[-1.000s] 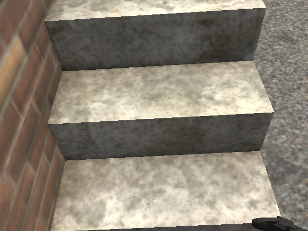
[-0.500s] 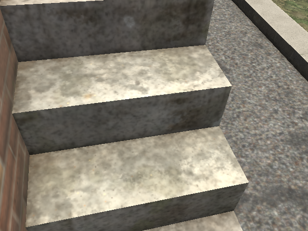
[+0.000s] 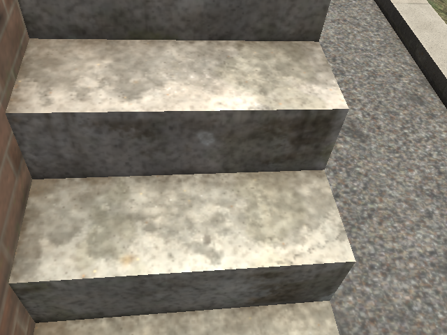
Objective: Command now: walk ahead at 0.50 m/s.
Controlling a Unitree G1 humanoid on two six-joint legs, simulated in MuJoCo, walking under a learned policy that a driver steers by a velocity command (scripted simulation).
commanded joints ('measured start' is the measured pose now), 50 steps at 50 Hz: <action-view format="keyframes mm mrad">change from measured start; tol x64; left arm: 1 214 20 15 146 31 -55 24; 43 -444 -72 -109 -385 -32 13 -3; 50 335 239 16 3 -14 47 40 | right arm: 1 -188 121 73 -227 -36 0 -29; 50 342 -76 36 318 -131 118 304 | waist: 1 30 -67 -37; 50 163 -263 -308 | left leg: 1 -570 -25 -93 629 -220 65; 15 -8 -32 374 -466 -360 60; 20 322 249 -971 -1614 -1257 209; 41 473 272 -149 -1784 -289 180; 46 510 308 18 -1598 1860 247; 50 25 84 -41 -835 281 71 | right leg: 1 358 -312 671 -697 135 -175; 11 283 -233 207 -997 540 -45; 16 639 -285 95 -781 1904 -84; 20 61 103 354 521 318 -1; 35 -695 -81 221 1032 238 13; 46 56 46 -64 51 96 -53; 50 510 -264 729 -602 118 -233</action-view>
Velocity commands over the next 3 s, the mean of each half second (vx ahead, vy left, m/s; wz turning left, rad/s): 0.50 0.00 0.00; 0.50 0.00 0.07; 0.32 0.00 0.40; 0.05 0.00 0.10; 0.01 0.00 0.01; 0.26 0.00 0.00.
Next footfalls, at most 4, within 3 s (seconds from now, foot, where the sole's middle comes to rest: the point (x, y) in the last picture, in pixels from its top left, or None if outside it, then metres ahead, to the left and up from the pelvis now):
0.34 left None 0.31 0.12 -0.48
0.92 right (287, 221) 0.58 -0.12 -0.29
1.48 left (155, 75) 0.80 0.18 -0.09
2.08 right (265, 71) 0.84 -0.05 -0.09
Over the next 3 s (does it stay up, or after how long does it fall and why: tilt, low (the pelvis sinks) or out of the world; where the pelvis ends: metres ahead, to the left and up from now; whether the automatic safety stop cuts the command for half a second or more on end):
stays up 0.83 0.09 0.67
